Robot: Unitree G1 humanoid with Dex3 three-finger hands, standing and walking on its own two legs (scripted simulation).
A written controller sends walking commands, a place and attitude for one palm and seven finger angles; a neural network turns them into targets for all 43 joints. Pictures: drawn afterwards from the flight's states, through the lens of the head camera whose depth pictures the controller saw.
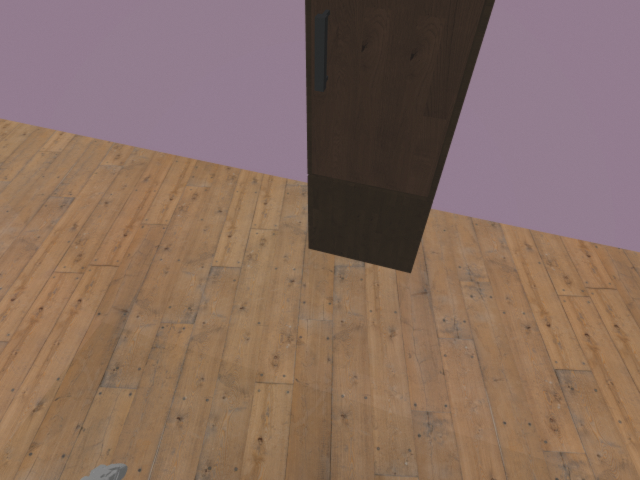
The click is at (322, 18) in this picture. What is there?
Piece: cupboard door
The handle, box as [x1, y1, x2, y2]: [315, 10, 329, 91]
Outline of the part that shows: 329,10 325,10 321,14 317,14 315,16 315,90 323,91 325,88 325,82 327,79 327,76 325,74 327,16 329,14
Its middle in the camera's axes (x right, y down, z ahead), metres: +0.00 -0.47 +0.98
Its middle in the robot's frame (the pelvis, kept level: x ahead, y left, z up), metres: +1.06 +0.05 +0.07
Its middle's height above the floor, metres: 0.85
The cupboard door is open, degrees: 0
